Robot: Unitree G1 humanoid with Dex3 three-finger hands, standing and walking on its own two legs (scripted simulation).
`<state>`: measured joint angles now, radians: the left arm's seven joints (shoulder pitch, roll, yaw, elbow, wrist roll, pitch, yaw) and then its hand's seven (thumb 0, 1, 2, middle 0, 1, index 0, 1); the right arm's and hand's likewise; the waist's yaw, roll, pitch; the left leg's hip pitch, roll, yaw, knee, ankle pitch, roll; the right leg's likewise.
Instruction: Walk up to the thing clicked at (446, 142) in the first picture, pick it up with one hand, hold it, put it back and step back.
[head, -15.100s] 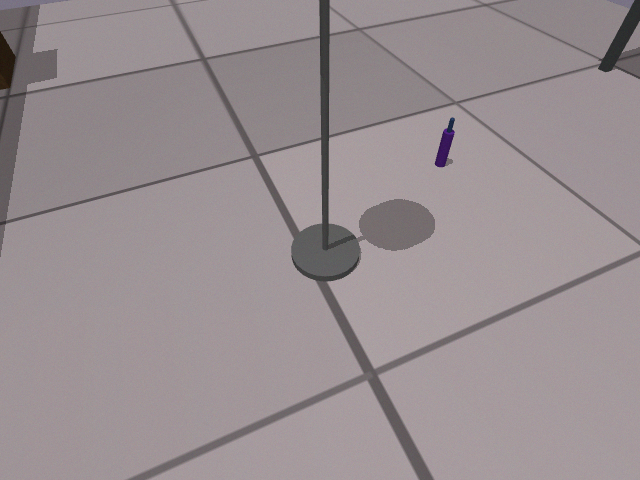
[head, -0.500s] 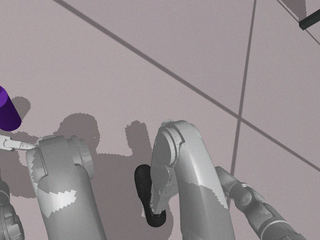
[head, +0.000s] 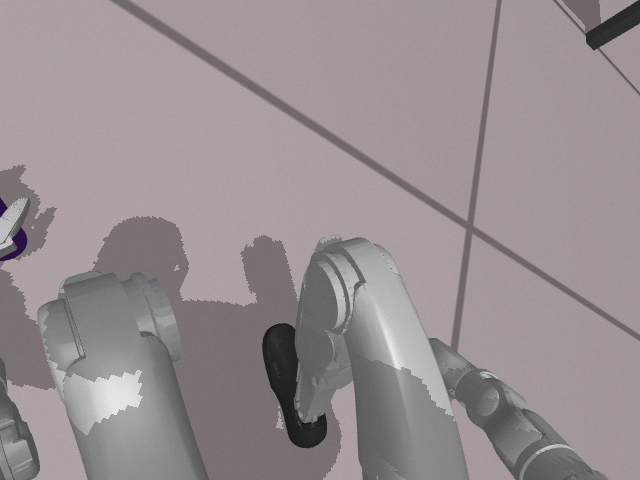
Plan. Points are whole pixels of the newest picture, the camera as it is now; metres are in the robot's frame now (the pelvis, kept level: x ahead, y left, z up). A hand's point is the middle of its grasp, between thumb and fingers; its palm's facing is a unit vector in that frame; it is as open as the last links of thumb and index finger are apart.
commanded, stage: close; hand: left
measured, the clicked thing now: out of the picture +0.41 +0.30 -0.15
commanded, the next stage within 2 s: settle in 0.12 s
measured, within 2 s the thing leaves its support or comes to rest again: leaves its support in 0.44 s
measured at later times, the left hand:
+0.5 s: hand out of the picture +0.41 +0.29 -0.13, palm faces +0.28 -0.96 -0.01, open 7.3 cm
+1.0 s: hand out of the picture +0.39 +0.30 -0.03, palm faces +0.27 -0.96 -0.06, open 7.3 cm
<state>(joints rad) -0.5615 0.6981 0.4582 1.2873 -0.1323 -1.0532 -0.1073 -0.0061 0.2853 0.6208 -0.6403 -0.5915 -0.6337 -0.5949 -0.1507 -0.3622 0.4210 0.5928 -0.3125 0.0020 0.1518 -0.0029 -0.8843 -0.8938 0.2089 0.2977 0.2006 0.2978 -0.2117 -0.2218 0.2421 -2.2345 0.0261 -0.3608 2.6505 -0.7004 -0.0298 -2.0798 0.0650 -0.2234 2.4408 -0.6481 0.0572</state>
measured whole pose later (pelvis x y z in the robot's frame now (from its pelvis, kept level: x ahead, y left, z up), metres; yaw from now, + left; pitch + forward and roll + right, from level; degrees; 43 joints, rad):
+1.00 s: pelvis +0.01 -0.01 +0.03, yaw +4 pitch +24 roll -11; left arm -0.48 0.53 0.36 0.84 -0.15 -0.74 -0.16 0.01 -0.04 1.07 -0.84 -1.12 -0.84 -1.14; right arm -0.01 -0.30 0.19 0.63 -0.15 0.06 0.12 0.00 -0.89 -0.89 0.21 0.30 0.20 0.30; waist -0.12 -0.07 0.01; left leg -2.27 0.03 -0.24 2.50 -0.69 -0.02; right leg -2.14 0.02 -0.14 2.38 -0.68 0.04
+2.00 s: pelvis +0.02 -0.02 +0.10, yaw +10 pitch +32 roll -5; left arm -0.56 0.40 0.40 0.84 -0.15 -0.58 -0.26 0.00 -0.08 1.12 -0.86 -1.13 -0.86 -1.14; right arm 0.08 -0.28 0.03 0.64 -0.06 0.02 0.05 0.00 -0.89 -0.90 0.21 0.30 0.20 0.30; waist -0.08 -0.01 -0.13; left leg -2.13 0.05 -0.11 2.25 -0.68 -0.03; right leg -2.07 0.00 -0.06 2.22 -0.70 0.01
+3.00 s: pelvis +0.04 -0.01 +0.25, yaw +12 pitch +29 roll -4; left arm -0.25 0.29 0.24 0.31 -0.20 -0.30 -0.15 0.00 -0.08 1.13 -0.87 -1.12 -0.86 -1.13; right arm 0.13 -0.25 -0.02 0.58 0.04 0.01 -0.03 0.00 -0.89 -0.89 0.21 0.30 0.20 0.30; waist -0.03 0.03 -0.19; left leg -1.64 0.05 -0.07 1.77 -0.64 -0.02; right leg -1.58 -0.01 -0.05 1.73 -0.66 0.01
